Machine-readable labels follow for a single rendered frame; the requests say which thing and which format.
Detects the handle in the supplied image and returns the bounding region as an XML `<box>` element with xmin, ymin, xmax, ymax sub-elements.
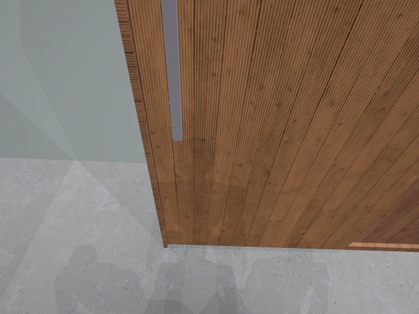
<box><xmin>161</xmin><ymin>0</ymin><xmax>183</xmax><ymax>141</ymax></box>

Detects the wardrobe door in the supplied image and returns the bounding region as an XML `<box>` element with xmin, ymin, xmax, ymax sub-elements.
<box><xmin>126</xmin><ymin>0</ymin><xmax>419</xmax><ymax>249</ymax></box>
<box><xmin>353</xmin><ymin>179</ymin><xmax>419</xmax><ymax>245</ymax></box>

